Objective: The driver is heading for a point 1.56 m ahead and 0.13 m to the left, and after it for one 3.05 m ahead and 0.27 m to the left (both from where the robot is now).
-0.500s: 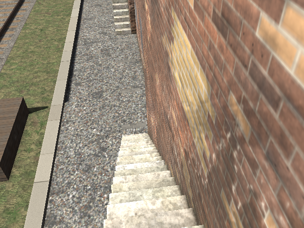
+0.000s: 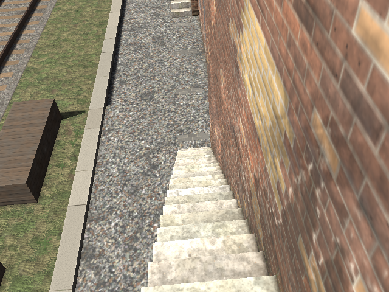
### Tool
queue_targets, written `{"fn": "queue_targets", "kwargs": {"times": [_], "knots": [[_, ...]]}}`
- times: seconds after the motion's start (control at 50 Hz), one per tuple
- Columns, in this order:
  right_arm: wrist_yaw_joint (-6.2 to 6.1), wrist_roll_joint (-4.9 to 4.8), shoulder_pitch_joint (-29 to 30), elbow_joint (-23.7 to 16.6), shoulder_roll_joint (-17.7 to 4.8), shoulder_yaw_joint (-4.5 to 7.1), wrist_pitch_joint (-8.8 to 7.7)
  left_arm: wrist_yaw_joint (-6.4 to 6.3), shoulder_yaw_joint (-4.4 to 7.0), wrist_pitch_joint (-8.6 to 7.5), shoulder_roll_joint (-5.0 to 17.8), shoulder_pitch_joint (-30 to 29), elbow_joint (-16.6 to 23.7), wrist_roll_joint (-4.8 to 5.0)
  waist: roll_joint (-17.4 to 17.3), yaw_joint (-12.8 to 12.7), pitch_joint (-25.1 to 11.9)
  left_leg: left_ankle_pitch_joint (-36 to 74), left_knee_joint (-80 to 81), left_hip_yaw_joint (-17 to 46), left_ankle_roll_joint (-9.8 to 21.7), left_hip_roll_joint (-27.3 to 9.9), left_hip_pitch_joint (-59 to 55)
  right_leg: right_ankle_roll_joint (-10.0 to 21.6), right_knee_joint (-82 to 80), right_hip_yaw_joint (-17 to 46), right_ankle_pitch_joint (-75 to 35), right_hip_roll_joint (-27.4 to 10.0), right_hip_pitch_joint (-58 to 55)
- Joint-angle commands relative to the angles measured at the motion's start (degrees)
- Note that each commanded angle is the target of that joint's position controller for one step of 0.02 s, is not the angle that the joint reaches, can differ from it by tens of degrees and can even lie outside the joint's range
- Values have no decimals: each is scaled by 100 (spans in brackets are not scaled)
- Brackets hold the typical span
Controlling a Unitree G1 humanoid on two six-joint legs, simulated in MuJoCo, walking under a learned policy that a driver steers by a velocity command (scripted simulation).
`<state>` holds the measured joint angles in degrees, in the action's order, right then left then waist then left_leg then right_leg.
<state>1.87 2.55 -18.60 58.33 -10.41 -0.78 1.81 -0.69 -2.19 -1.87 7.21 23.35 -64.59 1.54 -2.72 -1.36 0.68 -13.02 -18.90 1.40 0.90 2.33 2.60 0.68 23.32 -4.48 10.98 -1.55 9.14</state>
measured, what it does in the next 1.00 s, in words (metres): shifts its weight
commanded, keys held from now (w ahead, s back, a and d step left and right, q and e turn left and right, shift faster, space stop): no key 1.00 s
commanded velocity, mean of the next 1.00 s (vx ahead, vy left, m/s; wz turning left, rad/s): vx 0.00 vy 0.00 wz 0.00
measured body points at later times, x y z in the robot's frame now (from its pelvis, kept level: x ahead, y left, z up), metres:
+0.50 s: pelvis +0.01 +0.03 +0.00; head +0.01 +0.03 +0.45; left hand +0.00 +0.25 -0.16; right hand +0.04 -0.19 -0.16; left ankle -0.03 +0.11 -0.75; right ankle +0.02 -0.10 -0.75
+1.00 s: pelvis +0.02 +0.06 +0.00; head +0.01 +0.07 +0.45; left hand +0.04 +0.31 -0.16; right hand +0.07 -0.17 -0.14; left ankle -0.03 +0.12 -0.75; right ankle +0.02 -0.10 -0.75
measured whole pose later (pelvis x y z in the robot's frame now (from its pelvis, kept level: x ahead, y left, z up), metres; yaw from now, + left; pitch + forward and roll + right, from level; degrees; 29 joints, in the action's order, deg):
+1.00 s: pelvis +0.02 +0.06 +0.00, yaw -1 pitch -1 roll +0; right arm 0.3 2.2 -16.6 52.2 -9.3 -0.7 -0.1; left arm -3.5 0.4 1.0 12.1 14.5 -65.1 2.4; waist 1.5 1.6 -1.8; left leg -11.7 -14.3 0.2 5.7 7.0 1.9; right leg -4.3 20.3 -1.2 10.0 -5.8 9.5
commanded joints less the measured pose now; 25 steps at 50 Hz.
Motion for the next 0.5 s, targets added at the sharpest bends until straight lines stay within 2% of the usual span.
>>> {"fn": "queue_targets", "kwargs": {"times": [0.02, 0.08, 0.1, 0.14, 0.16, 0.3, 0.34, 0.36, 0.42, 0.44, 0.46, 0.5], "knots": [[-5, 3, -383, -114, -285, 66, -82, -8, 88, -1, 559, 416, -61, 2, 621, -5, 495, 270, 367, 857, 152, -771, 201, -306, -535, 1123, -880, -939, 158], [-11, 15, -328, -138, -267, 69, -91, -10, 102, 19, 578, 307, -83, -3, 504, -24, 480, 338, 406, 852, 162, -774, 176, -272, -482, 1071, -985, -939, 132], [-28, -16, -260, -131, -259, 67, -69, -25, 119, 47, 587, 158, -78, 29, 495, -14, 577, 370, 406, 815, 139, -762, 257, -271, -501, 1037, -1141, -947, 196], [-51, -13, -295, -122, -277, 67, -59, -27, 128, 64, 581, 131, -94, 31, 444, -28, 491, 369, 418, 812, 147, -750, 237, -248, -462, 1014, -1229, -968, 104], [-74, -48, -249, -132, -271, 55, -73, -26, 149, 52, 616, 77, -68, 27, 527, -50, 482, 375, 395, 788, 91, -807, 232, -227, -498, 1006, -1267, -944, 118], [-73, -24, -179, -110, -267, 51, -117, -67, 214, 88, 615, -127, -108, 16, 356, -32, 418, 444, 402, 795, 155, -810, 337, -189, -527, 924, -1120, -960, 4], [-50, -36, -88, -127, -204, 26, -84, -80, 201, 88, 597, -219, -73, 29, 310, -14, 408, 651, 382, 788, 186, -790, 320, -190, -539, 890, -1079, -953, 53], [-69, -62, -48, -145, -186, 61, -75, -113, 172, 118, 562, -262, -57, 54, 191, 40, 306, 715, 356, 821, 177, -812, 270, -169, -477, 883, -924, -953, 92], [-87, -54, -16, -159, -159, 46, -65, -134, 175, 141, 591, -337, -35, 25, 295, 39, 292, 927, 339, 849, 215, -820, 270, -179, -506, 812, -875, -939, 115], [-72, -82, 40, -227, -228, 60, -66, -99, 207, 151, 632, -300, -140, 47, 475, 53, 410, 899, 311, 790, 236, -819, 323, -185, -581, 774, -815, -881, 215], [-72, -73, 5, -248, -231, 58, -78, -134, 196, 173, 623, -346, -170, -12, 465, 116, 338, 947, 346, 812, 250, -809, 350, -164, -537, 756, -807, -865, 183], [-73, -77, -5, -254, -217, 51, -100, -152, 196, 195, 596, -371, -184, 0, 369, 100, 278, 1072, 358, 821, 255, -808, 368, -160, -549, 739, -773, -884, 104]]}}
